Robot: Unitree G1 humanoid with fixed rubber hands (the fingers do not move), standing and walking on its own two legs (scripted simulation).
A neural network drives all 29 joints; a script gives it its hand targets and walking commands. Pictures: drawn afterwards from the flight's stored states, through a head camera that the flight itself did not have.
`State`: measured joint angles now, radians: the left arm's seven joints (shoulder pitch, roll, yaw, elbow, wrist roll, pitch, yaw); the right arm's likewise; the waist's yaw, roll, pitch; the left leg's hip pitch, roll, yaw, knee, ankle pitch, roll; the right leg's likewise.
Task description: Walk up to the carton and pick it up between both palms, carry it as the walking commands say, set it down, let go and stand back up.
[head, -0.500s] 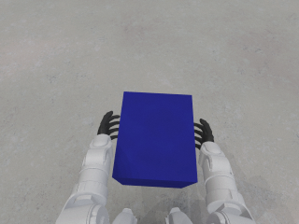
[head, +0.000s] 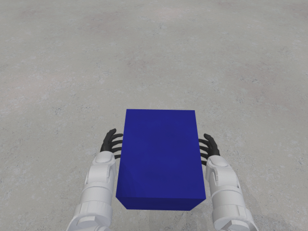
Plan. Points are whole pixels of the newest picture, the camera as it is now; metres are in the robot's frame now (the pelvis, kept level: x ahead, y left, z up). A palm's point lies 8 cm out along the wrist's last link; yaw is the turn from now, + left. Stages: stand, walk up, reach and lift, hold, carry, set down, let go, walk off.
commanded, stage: reach and lift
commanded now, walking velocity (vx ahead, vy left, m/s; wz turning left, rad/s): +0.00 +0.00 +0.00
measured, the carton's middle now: (159, 161) +0.34 -0.01 -0.07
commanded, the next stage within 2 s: hold in 1.62 s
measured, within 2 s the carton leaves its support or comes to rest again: neither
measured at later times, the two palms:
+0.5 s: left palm (101, 146) +0.32 +0.14 +0.06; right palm (219, 157) +0.29 -0.16 +0.05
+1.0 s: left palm (94, 154) +0.29 +0.15 +0.07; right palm (215, 155) +0.29 -0.15 +0.06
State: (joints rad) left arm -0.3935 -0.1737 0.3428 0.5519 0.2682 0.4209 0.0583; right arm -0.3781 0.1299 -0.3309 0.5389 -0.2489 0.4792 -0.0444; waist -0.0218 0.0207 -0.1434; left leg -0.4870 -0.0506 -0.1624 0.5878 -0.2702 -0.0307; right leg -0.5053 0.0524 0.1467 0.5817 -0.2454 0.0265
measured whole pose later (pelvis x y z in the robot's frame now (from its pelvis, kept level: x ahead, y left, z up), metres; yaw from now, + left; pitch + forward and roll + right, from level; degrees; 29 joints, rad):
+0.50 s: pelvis +0.00 +0.02 +0.01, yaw +0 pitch -1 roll -1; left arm -0.35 -0.16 0.23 0.41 0.24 0.62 0.07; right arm -0.31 0.14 -0.29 0.36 -0.24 0.68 -0.04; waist -0.05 0.01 -0.09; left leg -0.20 -0.05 -0.15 0.45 -0.23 0.00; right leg -0.20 0.03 0.16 0.40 -0.18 0.04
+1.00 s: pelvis +0.00 -0.01 +0.02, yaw +1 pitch -5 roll +0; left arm -0.32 -0.16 0.27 0.34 0.27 0.72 0.04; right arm -0.32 0.16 -0.25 0.33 -0.28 0.77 -0.04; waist 0.00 0.04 -0.05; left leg -0.11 -0.02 -0.17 0.39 -0.20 -0.03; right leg -0.12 0.04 0.13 0.39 -0.18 0.01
